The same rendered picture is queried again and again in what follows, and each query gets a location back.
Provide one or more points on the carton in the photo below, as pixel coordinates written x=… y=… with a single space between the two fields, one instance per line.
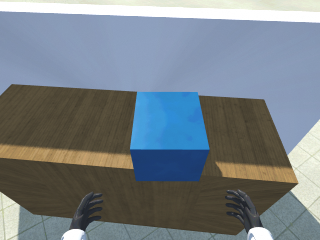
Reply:
x=169 y=140

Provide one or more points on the left robot hand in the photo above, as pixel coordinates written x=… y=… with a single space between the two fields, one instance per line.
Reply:
x=80 y=219

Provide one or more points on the right robot forearm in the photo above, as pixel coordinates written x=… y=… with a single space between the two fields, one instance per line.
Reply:
x=259 y=233

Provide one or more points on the right robot hand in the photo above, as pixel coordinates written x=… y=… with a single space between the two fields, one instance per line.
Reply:
x=248 y=216

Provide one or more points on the pedestal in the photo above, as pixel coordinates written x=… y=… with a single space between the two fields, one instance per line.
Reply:
x=58 y=144

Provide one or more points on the left robot forearm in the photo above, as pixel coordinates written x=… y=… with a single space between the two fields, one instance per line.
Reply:
x=74 y=234

